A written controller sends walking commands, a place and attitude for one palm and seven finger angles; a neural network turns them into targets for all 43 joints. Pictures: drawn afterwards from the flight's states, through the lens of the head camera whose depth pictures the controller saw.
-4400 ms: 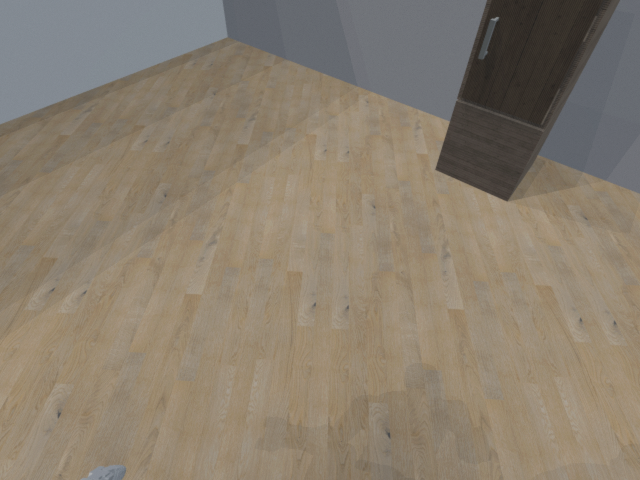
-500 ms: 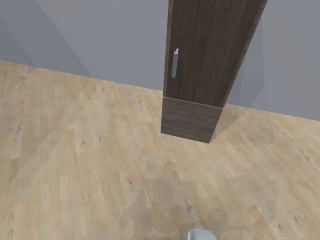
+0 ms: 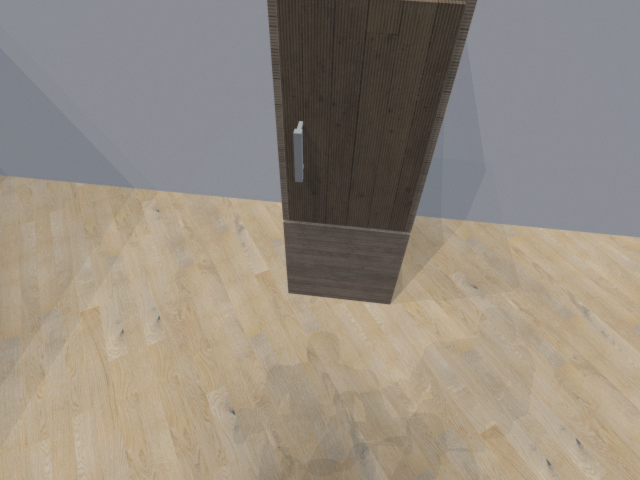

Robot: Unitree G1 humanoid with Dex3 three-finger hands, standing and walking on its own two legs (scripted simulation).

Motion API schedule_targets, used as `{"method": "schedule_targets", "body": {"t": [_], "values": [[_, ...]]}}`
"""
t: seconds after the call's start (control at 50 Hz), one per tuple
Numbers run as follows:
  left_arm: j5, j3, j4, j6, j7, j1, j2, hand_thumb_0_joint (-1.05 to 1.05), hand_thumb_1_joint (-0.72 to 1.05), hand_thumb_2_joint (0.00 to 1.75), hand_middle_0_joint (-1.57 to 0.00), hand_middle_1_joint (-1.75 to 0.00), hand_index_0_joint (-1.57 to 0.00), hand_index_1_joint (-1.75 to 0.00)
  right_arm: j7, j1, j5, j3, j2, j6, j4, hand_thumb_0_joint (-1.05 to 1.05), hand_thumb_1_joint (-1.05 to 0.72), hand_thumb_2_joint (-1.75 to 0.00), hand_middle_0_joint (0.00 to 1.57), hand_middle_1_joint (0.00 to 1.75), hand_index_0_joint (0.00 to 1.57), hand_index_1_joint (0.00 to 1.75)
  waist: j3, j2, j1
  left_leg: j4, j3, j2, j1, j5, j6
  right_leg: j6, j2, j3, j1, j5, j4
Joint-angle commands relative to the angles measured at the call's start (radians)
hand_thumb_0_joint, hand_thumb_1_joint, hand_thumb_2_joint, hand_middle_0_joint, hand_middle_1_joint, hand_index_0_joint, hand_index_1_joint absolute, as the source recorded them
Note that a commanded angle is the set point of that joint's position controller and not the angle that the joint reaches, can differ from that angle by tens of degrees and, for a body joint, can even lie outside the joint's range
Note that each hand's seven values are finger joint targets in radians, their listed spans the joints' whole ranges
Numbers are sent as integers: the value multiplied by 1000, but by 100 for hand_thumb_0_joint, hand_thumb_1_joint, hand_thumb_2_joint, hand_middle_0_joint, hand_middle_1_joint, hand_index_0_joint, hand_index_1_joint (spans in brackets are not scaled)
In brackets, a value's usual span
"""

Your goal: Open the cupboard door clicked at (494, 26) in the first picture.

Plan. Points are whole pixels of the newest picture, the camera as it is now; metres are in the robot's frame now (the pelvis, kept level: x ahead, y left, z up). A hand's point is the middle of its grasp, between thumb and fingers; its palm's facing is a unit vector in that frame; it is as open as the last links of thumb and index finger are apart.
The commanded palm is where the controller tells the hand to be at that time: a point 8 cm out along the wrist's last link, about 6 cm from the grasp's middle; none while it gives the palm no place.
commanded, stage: take the last steps up to it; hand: left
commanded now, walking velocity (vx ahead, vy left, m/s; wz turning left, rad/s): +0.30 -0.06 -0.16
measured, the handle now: (299, 152) +0.83 +0.10 -0.08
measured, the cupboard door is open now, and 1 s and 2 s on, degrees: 0 0 0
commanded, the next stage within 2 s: come to a stop and stand still in 0.78 s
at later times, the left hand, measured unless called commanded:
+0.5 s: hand (233, 468) +0.17 +0.14 -0.17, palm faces -0.13 -0.97 -0.18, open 7.4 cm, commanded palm none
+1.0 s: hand (263, 434) +0.23 +0.11 -0.19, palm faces -0.01 -0.99 -0.12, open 7.4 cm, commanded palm none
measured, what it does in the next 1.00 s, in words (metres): walks ahead: left foot, then right foot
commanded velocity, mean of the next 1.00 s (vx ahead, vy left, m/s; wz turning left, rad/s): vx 0.16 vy -0.04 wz -0.04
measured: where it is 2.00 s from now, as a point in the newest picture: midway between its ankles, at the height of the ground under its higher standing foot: outside the picture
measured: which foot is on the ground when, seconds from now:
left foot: up 0.00-0.02, down 0.04-0.50, up 0.52-0.88, down 0.90-1.00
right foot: down 0.00-0.06, up 0.08-0.48, down 0.50-0.92, up 0.94-1.00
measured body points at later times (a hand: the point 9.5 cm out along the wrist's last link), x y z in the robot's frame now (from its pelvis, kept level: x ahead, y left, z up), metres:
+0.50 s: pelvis +0.10 -0.04 +0.00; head +0.13 -0.04 +0.45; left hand +0.18 +0.19 -0.16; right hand -0.04 -0.22 -0.15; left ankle +0.02 +0.13 -0.73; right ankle +0.13 -0.15 -0.74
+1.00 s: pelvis +0.25 -0.05 +0.00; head +0.27 -0.03 +0.44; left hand +0.23 +0.16 -0.18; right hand +0.33 -0.29 -0.14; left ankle +0.31 +0.03 -0.73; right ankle +0.15 -0.16 -0.70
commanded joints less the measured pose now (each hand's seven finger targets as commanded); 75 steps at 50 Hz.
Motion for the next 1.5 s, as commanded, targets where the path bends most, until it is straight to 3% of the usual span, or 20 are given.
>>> {"method": "schedule_targets", "body": {"t": [0.0,0.04,0.06,0.1,0.16,0.32,0.44,0.46,0.48,0.52,0.62,0.86,0.9,0.92,0.98,1.1,1.22,1.28,1.32,1.48], "values": [[-7,31,-61,-10,-2,-8,144,0,90,90,-20,-30,-20,-30,-3,248,-6,-11,-60,-32,18,0,-90,-90,20,30,20,30,-20,-56,-69,-353,22,-14,317,77,15,-43,-169,223,-181,-398,-145],[-12,23,-115,-7,-19,-24,65,0,90,90,-20,-30,-20,-30,-12,280,-28,-41,-218,-35,-4,0,-90,-90,20,30,20,30,121,363,-93,-721,-513,372,200,-445,173,55,19,22,-394,-380,335],[11,39,-116,3,-25,-64,111,0,90,90,-20,-30,-20,-30,-15,217,-24,-44,-216,-36,-11,0,-90,-90,20,30,20,30,178,296,-81,-768,-543,388,61,-484,180,44,-38,122,-363,-307,494],[16,51,-71,-8,-42,38,113,0,90,90,-20,-30,-20,-30,-14,106,-18,-21,-152,-55,-39,0,-90,-90,20,30,20,30,154,169,1,-709,-345,277,74,-280,145,55,-49,113,-343,-185,616],[10,36,-33,-16,-44,85,76,0,90,90,-20,-30,-20,-30,-16,172,-9,-19,-122,-80,-10,0,-90,-90,20,30,20,30,51,126,-11,-635,-137,196,235,42,127,76,-64,90,-345,-78,645],[3,7,-34,-25,-48,-63,36,0,90,90,-20,-30,-20,-30,-14,355,-17,-27,-103,-81,100,0,-90,-90,20,30,20,30,88,161,-84,-582,-49,233,340,365,169,83,-111,3,-286,-144,322],[1,19,53,-56,-41,114,56,0,90,90,-20,-30,-20,-30,-6,291,-11,-33,-103,-67,119,0,-90,-90,20,30,20,30,13,119,16,-354,36,168,185,326,103,38,-30,-77,149,-47,-29],[4,33,101,-68,-31,256,120,0,90,90,-20,-30,-20,-30,3,282,1,-29,-77,-73,116,0,-90,-90,20,30,20,30,-72,4,81,-158,95,126,38,290,69,-3,-128,40,392,-65,-64],[4,60,135,-78,-14,386,245,0,90,90,-20,-30,-20,-30,11,267,12,-7,5,-77,77,0,-90,-90,20,30,20,30,-138,-318,124,153,155,-6,-229,-128,30,-102,-403,405,582,-65,-167],[-9,52,133,-75,1,354,234,0,90,90,-20,-30,-20,-30,9,143,5,-19,-27,-67,39,0,-90,-90,20,30,20,30,-74,-272,120,423,-28,18,-323,-144,57,-158,-445,497,413,-86,-264],[2,1,74,-89,15,146,69,0,90,90,-20,-30,-20,-30,18,207,-10,-21,25,-40,82,0,-90,-90,20,30,20,30,43,-90,-26,263,-9,56,-168,66,28,-102,-310,124,122,146,-271],[-8,-1,102,-74,8,186,99,0,90,90,-20,-30,-20,-30,22,165,-9,-15,-57,-68,59,0,-90,-90,20,30,20,30,29,-6,-65,-299,44,-23,249,328,64,-36,-202,28,84,239,4],[-19,-20,80,-62,11,236,13,0,90,90,-20,-30,-20,-30,0,266,-14,-29,-181,-63,75,0,-90,-90,20,30,20,30,-68,300,-67,-422,-310,302,394,746,219,51,-45,-53,-81,-377,360],[-16,-20,85,-46,22,229,30,0,90,90,-20,-30,-20,-30,-15,223,-8,-16,-166,-56,77,0,-90,-90,20,30,20,30,-104,306,-54,-477,-328,309,327,751,234,53,-51,43,-39,-475,450],[-16,-29,111,-22,23,211,26,0,90,90,-20,-30,-20,-30,-28,19,4,5,-99,-48,41,0,-90,-90,20,30,20,30,10,136,10,-481,-166,241,180,803,219,73,-121,85,-3,-357,368],[-4,6,33,24,26,165,57,0,90,90,-20,-30,-20,-30,-35,44,0,-50,-164,-14,28,0,-90,-90,20,30,20,30,-97,66,-17,-424,-136,277,279,921,251,88,-80,82,-99,-336,497],[-9,14,-16,27,20,156,46,0,90,90,-20,-30,-20,-30,-12,-58,-11,-59,-164,-1,-18,0,-90,-90,20,30,20,30,-61,200,10,-435,-87,227,121,569,206,73,-74,48,5,-271,342],[1,11,8,1,23,234,78,0,90,90,-20,-30,-20,-30,3,-50,0,-55,-131,8,-22,0,-90,-90,20,30,20,30,-60,71,50,-316,-39,122,30,236,117,77,-77,40,174,-43,-17],[11,19,-39,-17,26,148,231,0,90,90,-20,-30,-20,-30,17,-19,9,-38,-41,20,-55,0,-90,-90,20,30,20,30,19,-277,23,-28,-6,-57,-62,-135,24,-55,-407,436,20,4,-266],[0,30,-57,-27,33,92,197,0,90,90,-20,-30,-20,-30,26,37,-5,-47,-112,33,-18,0,-90,-90,20,30,20,30,3,-143,27,258,-107,-61,-150,77,0,-79,-339,276,150,108,-208]]}}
